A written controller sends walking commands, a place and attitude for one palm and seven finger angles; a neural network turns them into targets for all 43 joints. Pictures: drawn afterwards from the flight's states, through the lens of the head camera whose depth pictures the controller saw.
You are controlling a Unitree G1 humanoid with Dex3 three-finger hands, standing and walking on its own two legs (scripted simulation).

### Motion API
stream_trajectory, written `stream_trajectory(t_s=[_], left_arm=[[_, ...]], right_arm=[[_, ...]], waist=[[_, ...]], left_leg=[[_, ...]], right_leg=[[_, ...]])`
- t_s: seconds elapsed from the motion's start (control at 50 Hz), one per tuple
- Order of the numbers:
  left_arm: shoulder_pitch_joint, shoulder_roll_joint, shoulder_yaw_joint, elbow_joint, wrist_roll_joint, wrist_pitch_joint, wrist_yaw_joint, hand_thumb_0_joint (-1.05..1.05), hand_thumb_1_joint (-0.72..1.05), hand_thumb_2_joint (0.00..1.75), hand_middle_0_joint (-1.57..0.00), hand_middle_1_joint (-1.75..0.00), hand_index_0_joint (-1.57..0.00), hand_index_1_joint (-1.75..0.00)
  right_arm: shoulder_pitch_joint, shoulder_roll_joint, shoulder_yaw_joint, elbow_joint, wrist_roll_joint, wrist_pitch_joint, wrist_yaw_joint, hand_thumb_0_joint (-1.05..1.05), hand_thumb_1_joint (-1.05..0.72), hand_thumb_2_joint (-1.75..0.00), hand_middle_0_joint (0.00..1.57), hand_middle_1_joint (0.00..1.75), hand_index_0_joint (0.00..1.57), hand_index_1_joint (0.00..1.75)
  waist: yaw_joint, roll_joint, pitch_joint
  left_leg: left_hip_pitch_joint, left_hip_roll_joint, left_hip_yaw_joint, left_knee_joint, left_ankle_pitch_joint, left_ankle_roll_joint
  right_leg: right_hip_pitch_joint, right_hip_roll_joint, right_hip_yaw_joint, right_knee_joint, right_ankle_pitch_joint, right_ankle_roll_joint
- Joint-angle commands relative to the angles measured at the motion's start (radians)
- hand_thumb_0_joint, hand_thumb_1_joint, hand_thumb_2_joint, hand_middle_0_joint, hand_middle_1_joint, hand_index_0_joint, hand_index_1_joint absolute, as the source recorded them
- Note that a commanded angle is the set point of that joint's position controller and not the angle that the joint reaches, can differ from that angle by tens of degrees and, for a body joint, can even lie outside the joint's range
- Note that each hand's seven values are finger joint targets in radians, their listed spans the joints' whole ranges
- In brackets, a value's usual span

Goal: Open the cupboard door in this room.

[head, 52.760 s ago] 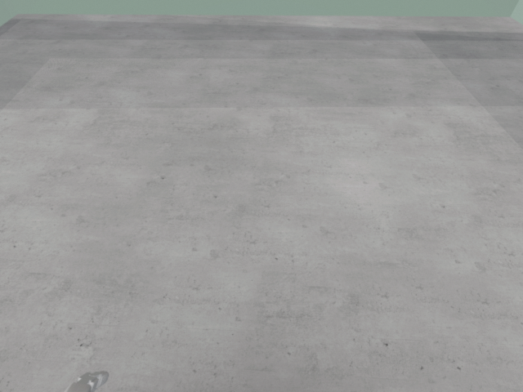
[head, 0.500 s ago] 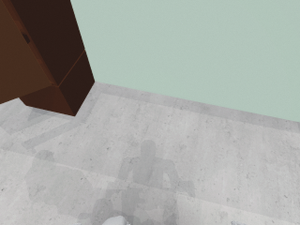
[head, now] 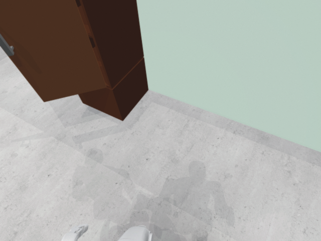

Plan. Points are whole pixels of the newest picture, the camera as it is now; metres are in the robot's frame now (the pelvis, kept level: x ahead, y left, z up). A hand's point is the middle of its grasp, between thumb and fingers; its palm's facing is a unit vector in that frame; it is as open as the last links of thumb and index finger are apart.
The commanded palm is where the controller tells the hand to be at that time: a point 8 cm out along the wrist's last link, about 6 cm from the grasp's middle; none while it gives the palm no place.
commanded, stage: turn to face it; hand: left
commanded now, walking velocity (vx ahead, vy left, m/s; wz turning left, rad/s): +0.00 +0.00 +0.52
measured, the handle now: (2, 38) +0.87 +0.73 +0.04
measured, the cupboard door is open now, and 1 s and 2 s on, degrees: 46 46 46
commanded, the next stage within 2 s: take the last steps up to it in 0.40 s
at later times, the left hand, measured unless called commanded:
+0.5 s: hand out of the picture +0.02 +0.24 -0.16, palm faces +0.27 -0.93 -0.24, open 7.3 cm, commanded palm none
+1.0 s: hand out of the picture -0.04 +0.20 -0.17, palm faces +0.49 -0.86 -0.17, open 7.3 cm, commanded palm none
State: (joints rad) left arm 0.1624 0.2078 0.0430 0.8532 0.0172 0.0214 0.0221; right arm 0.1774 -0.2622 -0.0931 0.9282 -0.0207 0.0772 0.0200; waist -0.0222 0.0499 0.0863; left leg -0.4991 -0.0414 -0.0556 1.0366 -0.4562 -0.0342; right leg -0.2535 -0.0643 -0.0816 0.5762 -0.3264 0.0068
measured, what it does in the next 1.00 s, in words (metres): walks ahead, turning left: left foot, then right foot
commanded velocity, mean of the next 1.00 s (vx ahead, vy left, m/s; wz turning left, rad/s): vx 0.16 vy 0.08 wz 0.26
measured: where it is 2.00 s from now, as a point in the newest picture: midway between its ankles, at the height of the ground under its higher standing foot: (124, 208)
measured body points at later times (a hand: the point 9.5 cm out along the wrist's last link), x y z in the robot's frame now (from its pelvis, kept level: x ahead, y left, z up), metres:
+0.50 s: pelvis +0.01 +0.02 +0.01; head +0.05 +0.04 +0.45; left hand +0.01 +0.29 -0.14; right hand +0.17 -0.19 -0.13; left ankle +0.01 +0.12 -0.73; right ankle +0.03 -0.14 -0.68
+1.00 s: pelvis +0.08 +0.07 +0.00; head +0.11 +0.10 +0.45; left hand -0.07 +0.25 -0.15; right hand +0.28 -0.12 -0.14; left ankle +0.11 +0.22 -0.71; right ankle +0.05 -0.13 -0.73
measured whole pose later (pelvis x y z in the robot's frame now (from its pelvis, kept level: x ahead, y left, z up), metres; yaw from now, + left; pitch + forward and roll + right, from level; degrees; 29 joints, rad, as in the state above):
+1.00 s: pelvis +0.08 +0.07 +0.00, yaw +24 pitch +0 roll +1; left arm 0.41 0.16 0.05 1.08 0.03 -0.04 0.00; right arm 0.15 -0.24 -0.06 0.98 -0.02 0.03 0.06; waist 0.06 -0.04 0.07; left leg -0.44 0.05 0.09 0.66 -0.28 -0.02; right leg -0.01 -0.19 -0.18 0.41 -0.36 0.12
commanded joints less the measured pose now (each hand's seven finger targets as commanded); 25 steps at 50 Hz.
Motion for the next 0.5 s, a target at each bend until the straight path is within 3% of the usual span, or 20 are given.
stream_trajectory(t_s=[0.0,0.04,0.12,0.14,0.18,0.2,0.22,0.24,0.26,0.28,0.3,0.34,0.38,0.48], left_arm=[[0.015,0.153,0.037,-0.065,-0.001,-0.029,0.011,0.00,0.90,0.90,-0.20,-0.30,-0.20,-0.30],[0.068,0.171,0.044,-0.046,0.004,-0.031,0.013,0.00,0.90,0.90,-0.20,-0.30,-0.20,-0.30],[0.142,0.210,0.058,-0.004,0.013,-0.032,0.009,0.00,0.90,0.90,-0.20,-0.30,-0.20,-0.30],[0.145,0.218,0.062,-0.001,0.012,-0.030,0.007,0.00,0.90,0.90,-0.20,-0.30,-0.20,-0.30],[0.113,0.219,0.063,0.003,0.001,-0.029,0.002,0.00,0.90,0.90,-0.20,-0.30,-0.20,-0.30],[0.097,0.201,0.060,-0.006,-0.007,-0.027,-0.002,0.00,0.90,0.90,-0.20,-0.30,-0.20,-0.30],[0.101,0.135,0.047,-0.031,-0.012,-0.020,-0.008,0.00,0.90,0.90,-0.20,-0.30,-0.20,-0.30],[0.038,0.097,0.026,-0.057,-0.013,-0.008,-0.003,0.00,0.90,0.90,-0.20,-0.30,-0.20,-0.30],[0.019,0.123,0.032,-0.059,-0.007,0.003,0.002,0.00,0.90,0.90,-0.20,-0.30,-0.20,-0.30],[0.009,0.113,0.037,-0.037,-0.002,0.009,0.002,0.00,0.90,0.90,-0.20,-0.30,-0.20,-0.30],[0.012,0.115,0.040,-0.016,0.000,0.014,-0.003,0.00,0.90,0.90,-0.20,-0.30,-0.20,-0.30],[0.034,0.105,0.038,0.013,0.001,0.017,-0.013,0.00,0.90,0.90,-0.20,-0.30,-0.20,-0.30],[0.060,0.093,0.034,0.031,-0.001,0.017,-0.016,0.00,0.90,0.90,-0.20,-0.30,-0.20,-0.30],[0.055,0.077,0.024,0.035,-0.003,0.011,-0.016,0.00,0.90,0.90,-0.20,-0.30,-0.20,-0.30]], right_arm=[[-0.054,-0.060,-0.007,-0.090,0.004,-0.020,0.006,0.00,-0.90,-0.90,0.20,0.30,0.20,0.30],[-0.097,-0.037,0.004,-0.095,0.009,-0.022,0.008,0.00,-0.90,-0.90,0.20,0.30,0.20,0.30],[-0.128,-0.008,0.023,-0.101,0.014,-0.040,0.008,0.00,-0.90,-0.90,0.20,0.30,0.20,0.30],[-0.117,-0.009,0.025,-0.096,0.014,-0.042,0.006,0.00,-0.90,-0.90,0.20,0.30,0.20,0.30],[-0.042,-0.035,0.022,-0.075,0.010,-0.050,0.001,0.00,-0.90,-0.90,0.20,0.30,0.20,0.30],[0.020,-0.080,0.011,-0.057,0.005,-0.059,-0.002,0.00,-0.90,-0.90,0.20,0.30,0.20,0.30],[0.081,-0.180,-0.014,-0.051,-0.002,-0.069,-0.008,0.00,-0.90,-0.90,0.20,0.30,0.20,0.30],[0.130,-0.242,-0.026,-0.041,-0.001,-0.059,-0.024,0.00,-0.90,-0.90,0.20,0.30,0.20,0.30],[0.120,-0.231,-0.019,-0.036,-0.006,-0.054,-0.029,0.00,-0.90,-0.90,0.20,0.30,0.20,0.30],[0.066,-0.189,-0.009,-0.047,-0.007,-0.060,-0.035,0.00,-0.90,-0.90,0.20,0.30,0.20,0.30],[0.018,-0.171,-0.002,-0.061,-0.007,-0.062,-0.043,0.00,-0.90,-0.90,0.20,0.30,0.20,0.30],[-0.019,-0.139,0.011,-0.064,-0.007,-0.066,-0.048,0.00,-0.90,-0.90,0.20,0.30,0.20,0.30],[-0.013,-0.134,0.016,-0.055,-0.004,-0.071,-0.050,0.00,-0.90,-0.90,0.20,0.30,0.20,0.30],[-0.013,-0.129,0.014,-0.039,-0.008,-0.064,-0.045,0.00,-0.90,-0.90,0.20,0.30,0.20,0.30]], waist=[[0.013,-0.295,-0.077],[0.040,-0.238,-0.091],[0.076,-0.254,-0.129],[0.071,-0.267,-0.130],[0.021,-0.244,-0.143],[-0.017,-0.141,-0.183],[-0.043,0.151,-0.233],[-0.071,0.243,-0.221],[-0.065,0.131,-0.197],[-0.043,0.147,-0.169],[-0.024,0.181,-0.126],[0.004,0.121,-0.093],[0.015,0.073,-0.121],[0.011,0.099,-0.127]], left_leg=[[-0.097,0.060,0.052,0.127,0.029,-0.032],[-0.067,0.063,0.090,-0.012,0.007,-0.036],[0.039,0.040,0.150,-0.281,-0.002,-0.018],[0.077,0.028,0.164,-0.337,0.021,-0.012],[0.237,0.019,0.165,-0.513,0.187,0.006],[0.397,0.067,0.119,-0.611,0.355,0.028],[0.562,0.318,-0.204,-0.632,0.647,0.131],[0.520,0.453,-0.345,-0.654,0.921,0.263],[0.449,0.461,-0.289,-0.654,0.766,0.296],[0.383,0.392,-0.252,-0.686,0.613,0.267],[0.330,0.349,-0.233,-0.695,0.547,0.243],[0.299,0.308,-0.168,-0.704,0.552,0.213],[0.331,0.288,-0.144,-0.700,0.572,0.205],[0.308,0.276,-0.145,-0.698,0.494,0.204]], right_leg=[[0.136,-0.241,0.099,-0.232,0.481,-0.117],[0.200,-0.257,0.065,-0.195,0.595,-0.117],[0.264,-0.282,0.043,-0.111,0.729,-0.118],[0.248,-0.279,0.032,-0.093,0.739,-0.108],[0.158,-0.255,-0.013,-0.007,0.663,-0.057],[0.054,-0.233,-0.046,0.111,0.549,-0.012],[-0.191,-0.100,-0.095,0.318,0.030,0.062],[-0.275,-0.045,-0.006,0.462,-0.357,0.077],[-0.256,-0.061,0.063,0.536,-0.332,0.057],[-0.267,-0.058,0.071,0.548,-0.271,0.052],[-0.272,-0.055,0.081,0.556,-0.216,0.052],[-0.254,-0.042,0.082,0.539,-0.139,0.055],[-0.232,-0.025,0.067,0.484,-0.114,0.057],[-0.114,0.012,0.031,0.237,-0.128,0.050]])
